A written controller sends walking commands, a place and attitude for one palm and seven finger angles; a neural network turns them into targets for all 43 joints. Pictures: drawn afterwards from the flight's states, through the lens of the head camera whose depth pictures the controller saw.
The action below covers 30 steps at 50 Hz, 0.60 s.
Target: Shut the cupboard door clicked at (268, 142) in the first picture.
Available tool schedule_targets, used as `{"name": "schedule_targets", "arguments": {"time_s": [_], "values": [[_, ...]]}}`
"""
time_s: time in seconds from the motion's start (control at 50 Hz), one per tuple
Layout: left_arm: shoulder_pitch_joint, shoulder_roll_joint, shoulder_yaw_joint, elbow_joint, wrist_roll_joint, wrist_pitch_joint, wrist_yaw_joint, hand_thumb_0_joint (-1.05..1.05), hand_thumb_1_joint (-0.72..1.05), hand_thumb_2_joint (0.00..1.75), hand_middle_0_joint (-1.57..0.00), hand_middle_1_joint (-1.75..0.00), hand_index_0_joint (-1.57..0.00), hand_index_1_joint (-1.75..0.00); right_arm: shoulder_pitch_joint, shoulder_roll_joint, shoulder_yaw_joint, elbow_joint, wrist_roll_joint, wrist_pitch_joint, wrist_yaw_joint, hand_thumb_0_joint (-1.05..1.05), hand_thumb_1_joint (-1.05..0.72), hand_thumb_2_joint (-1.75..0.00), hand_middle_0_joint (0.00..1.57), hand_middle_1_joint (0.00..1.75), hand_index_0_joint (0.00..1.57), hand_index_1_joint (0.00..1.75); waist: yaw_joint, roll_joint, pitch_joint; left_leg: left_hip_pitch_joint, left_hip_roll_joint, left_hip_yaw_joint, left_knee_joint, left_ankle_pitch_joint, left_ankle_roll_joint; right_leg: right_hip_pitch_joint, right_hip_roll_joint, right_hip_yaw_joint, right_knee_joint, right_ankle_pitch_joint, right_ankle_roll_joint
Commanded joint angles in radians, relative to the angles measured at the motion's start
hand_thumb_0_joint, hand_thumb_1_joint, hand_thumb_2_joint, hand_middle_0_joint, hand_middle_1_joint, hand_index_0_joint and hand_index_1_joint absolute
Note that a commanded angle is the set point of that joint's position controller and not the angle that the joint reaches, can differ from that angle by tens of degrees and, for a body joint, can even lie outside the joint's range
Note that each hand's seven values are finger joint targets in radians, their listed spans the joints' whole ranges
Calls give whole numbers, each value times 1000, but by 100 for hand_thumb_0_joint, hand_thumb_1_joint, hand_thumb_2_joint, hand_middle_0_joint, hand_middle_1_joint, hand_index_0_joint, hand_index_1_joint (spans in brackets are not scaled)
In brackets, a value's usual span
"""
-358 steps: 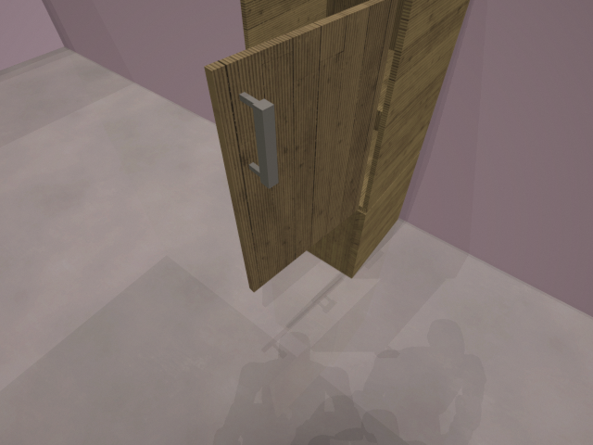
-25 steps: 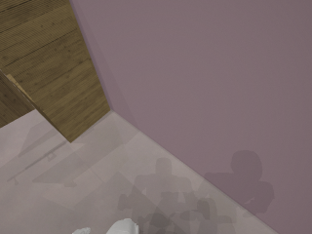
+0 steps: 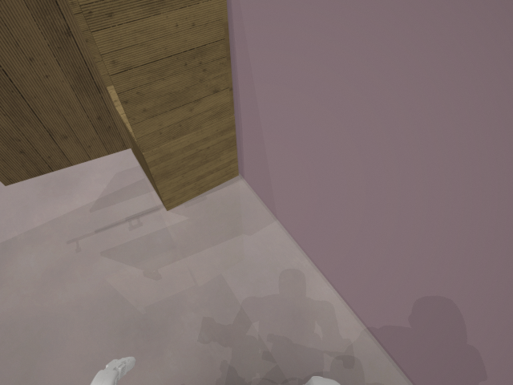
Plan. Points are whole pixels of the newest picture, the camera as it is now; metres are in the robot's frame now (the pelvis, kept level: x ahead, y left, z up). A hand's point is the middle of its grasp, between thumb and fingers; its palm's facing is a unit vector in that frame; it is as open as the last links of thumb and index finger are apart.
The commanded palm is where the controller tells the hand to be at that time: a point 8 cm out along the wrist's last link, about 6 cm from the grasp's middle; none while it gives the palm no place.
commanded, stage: turn to face it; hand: left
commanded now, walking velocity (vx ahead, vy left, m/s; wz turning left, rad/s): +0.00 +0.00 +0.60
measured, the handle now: out of the picture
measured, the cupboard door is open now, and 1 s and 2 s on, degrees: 82 82 82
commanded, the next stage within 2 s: take the last steps up to it in 0.50 s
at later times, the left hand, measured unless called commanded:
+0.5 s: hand out of the picture -0.03 +0.20 -0.19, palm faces +0.36 -0.90 -0.24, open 7.3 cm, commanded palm none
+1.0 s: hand out of the picture -0.02 +0.18 -0.16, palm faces +0.49 -0.84 -0.22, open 7.3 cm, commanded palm none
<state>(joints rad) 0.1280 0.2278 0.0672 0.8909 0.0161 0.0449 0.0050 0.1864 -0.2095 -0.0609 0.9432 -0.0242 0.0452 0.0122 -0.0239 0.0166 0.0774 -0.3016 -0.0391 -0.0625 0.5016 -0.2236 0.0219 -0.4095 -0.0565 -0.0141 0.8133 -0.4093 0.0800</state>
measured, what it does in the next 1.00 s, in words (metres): steps on the spot, turning left: right foot, then left foot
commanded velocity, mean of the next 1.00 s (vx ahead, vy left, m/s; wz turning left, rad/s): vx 0.13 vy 0.06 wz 0.34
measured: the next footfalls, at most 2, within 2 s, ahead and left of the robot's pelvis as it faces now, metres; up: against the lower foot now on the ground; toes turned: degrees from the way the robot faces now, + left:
right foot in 0.06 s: +0.04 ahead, -0.13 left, +0.00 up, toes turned +0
left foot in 0.48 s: +0.01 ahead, +0.11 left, +0.00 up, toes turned +24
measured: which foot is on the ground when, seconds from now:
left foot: down 0.00-0.06, up 0.08-0.46, down 0.48-0.84, up 0.86-1.00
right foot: up 0.00-0.04, down 0.06-0.48, up 0.50-0.84, down 0.86-1.00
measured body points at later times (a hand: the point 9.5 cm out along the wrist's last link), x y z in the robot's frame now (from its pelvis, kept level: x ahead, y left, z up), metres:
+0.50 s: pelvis +0.01 -0.01 -0.01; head +0.05 +0.02 +0.43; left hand -0.05 +0.24 -0.17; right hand +0.19 -0.21 -0.15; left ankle -0.02 +0.09 -0.74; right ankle +0.00 -0.13 -0.73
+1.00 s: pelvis +0.05 +0.01 +0.00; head +0.08 +0.00 +0.45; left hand -0.04 +0.22 -0.14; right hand +0.18 -0.20 -0.17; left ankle -0.02 +0.13 -0.66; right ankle +0.05 -0.11 -0.74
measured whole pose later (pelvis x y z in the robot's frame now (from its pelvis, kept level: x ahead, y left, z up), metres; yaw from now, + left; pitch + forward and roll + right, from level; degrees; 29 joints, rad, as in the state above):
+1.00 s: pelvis +0.05 +0.01 +0.00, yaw +27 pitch +0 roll +1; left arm 0.31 0.12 0.04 1.01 0.02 -0.05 0.00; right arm 0.23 -0.24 -0.07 1.04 -0.03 0.06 0.03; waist 0.00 0.05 0.05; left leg -0.52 0.00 0.00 1.11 -0.29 -0.03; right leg -0.13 -0.08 -0.14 0.46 -0.33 0.02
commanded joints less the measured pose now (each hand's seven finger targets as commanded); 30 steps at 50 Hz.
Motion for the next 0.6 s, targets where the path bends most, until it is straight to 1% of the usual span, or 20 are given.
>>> {"name": "schedule_targets", "arguments": {"time_s": [0.0,0.02,0.04,0.06,0.08,0.1,0.12,0.14,0.16,0.24,0.28,0.34,0.38,0.42,0.44,0.46,0.48,0.5,0.52,0.58], "values": [[98,84,23,-55,-7,-38,15,0,90,90,-20,-30,-20,-30,-48,-201,-61,-83,4,-13,-18,0,-90,-90,20,30,20,30,48,132,-135,-36,187,-261,-54,227,91,240,39,-29,-296,152,-13],[132,129,33,-50,-1,-50,21,0,90,90,-20,-30,-20,-30,-52,-167,-59,-88,12,-14,-13,0,-90,-90,20,30,20,30,68,34,-157,-138,130,-225,26,130,44,379,-34,44,-434,190,-28],[163,215,52,-49,13,-59,31,0,90,90,-20,-30,-20,-30,-28,-98,-50,-101,19,-17,-9,0,-90,-90,20,30,20,30,78,-244,-183,-313,-11,-56,249,-191,-36,507,-300,306,-537,222,-116],[153,243,46,-55,12,-55,33,0,90,90,-20,-30,-20,-30,-40,-121,-54,-107,12,-13,-8,0,-90,-90,20,30,20,30,76,-302,-154,-312,-32,12,515,-400,-60,377,-464,393,-550,329,-217],[104,198,31,-64,6,-55,34,0,90,90,-20,-30,-20,-30,-31,-132,-55,-96,5,-6,-1,0,-90,-90,20,30,20,30,47,-195,-115,-292,9,-22,659,-341,-54,287,-415,290,-530,335,-237],[47,135,20,-69,1,-63,35,0,90,90,-20,-30,-20,-30,-9,-128,-60,-58,1,8,2,0,-90,-90,20,30,20,30,8,-246,-85,-302,36,-28,725,-275,-66,254,-340,221,-528,373,-196],[13,121,15,-79,-2,-57,34,0,90,90,-20,-30,-20,-30,10,-116,-61,-46,2,15,6,0,-90,-90,20,30,20,30,-12,-246,-75,-297,48,-1,757,-220,-78,253,-294,136,-502,442,-170],[16,102,8,-81,-4,-61,32,0,90,90,-20,-30,-20,-30,9,-108,-52,-42,2,17,10,0,-90,-90,20,30,20,30,-12,-233,-69,-299,58,21,761,-180,-87,272,-263,50,-480,543,-156],[38,96,7,-74,-3,-65,32,0,90,90,-20,-30,-20,-30,-2,-97,-46,-41,5,16,11,0,-90,-90,20,30,20,30,-5,-220,-84,-299,59,36,737,-167,-93,307,-256,11,-462,623,-154],[141,118,19,-40,4,-68,35,0,90,90,-20,-30,-20,-30,-76,-65,-29,-51,8,16,12,0,-90,-90,20,30,20,30,44,-168,-102,-274,66,90,550,-204,-98,413,-281,-40,-422,750,-168],[165,134,23,-25,8,-67,32,0,90,90,-20,-30,-20,-30,-98,-54,-20,-52,10,14,13,0,-90,-90,20,30,20,30,55,-179,-97,-228,62,119,448,-220,-93,405,-289,-62,-409,771,-173],[181,155,35,-10,16,-63,28,0,90,90,-20,-30,-20,-30,-116,-43,-12,-59,13,5,13,0,-90,-90,20,30,20,30,70,-216,-91,-149,51,156,296,-240,-74,386,-309,-73,-380,776,-182],[169,167,38,-1,15,-62,25,0,90,90,-20,-30,-20,-30,-88,-49,-9,-54,14,-5,9,0,-90,-90,20,30,20,30,52,-221,-103,-71,40,176,168,-191,-60,365,-311,-87,-334,774,-170],[138,163,38,5,4,-59,19,0,90,90,-20,-30,-20,-30,-9,-82,-15,-33,9,-17,7,0,-90,-90,20,30,20,30,-1,-169,-139,130,40,170,-50,16,-41,268,-271,-143,-208,676,-106],[139,128,31,-13,-7,-55,14,0,90,90,-20,-30,-20,-30,42,-162,-33,-25,1,-28,1,0,-90,-90,20,30,20,30,-30,13,-199,305,177,21,-100,257,17,116,-201,-192,-46,469,-50],[106,58,6,-46,-14,-48,9,0,90,90,-20,-30,-20,-30,101,-261,-57,-15,-3,-30,-11,0,-90,-90,20,30,20,30,-63,284,-211,386,423,-293,-126,644,160,-107,-76,-168,161,-200,1],[61,72,4,-55,-7,-29,19,0,90,90,-20,-30,-20,-30,115,-271,-54,-3,1,-18,-22,0,-90,-90,20,30,20,30,-67,196,-221,310,456,-244,-107,677,223,-80,-75,-40,250,-266,-20],[50,74,7,-45,-1,-22,19,0,90,90,-20,-30,-20,-30,80,-235,-44,-12,-2,-23,-29,0,-90,-90,20,30,20,30,-51,159,-178,264,414,-197,-129,578,216,-94,-77,-20,287,-206,-24],[52,67,8,-18,-1,-19,17,0,90,90,-20,-30,-20,-30,29,-207,-36,-25,-3,-29,-37,0,-90,-90,20,30,20,30,-28,199,-161,236,371,-175,-131,541,193,-106,-84,-3,301,-149,-19],[95,60,8,29,1,-11,8,0,90,90,-20,-30,-20,-30,-26,-161,-17,-35,0,-35,-43,0,-90,-90,20,30,20,30,10,117,-103,164,305,-94,-157,469,158,-74,-57,5,283,-42,-19]]}}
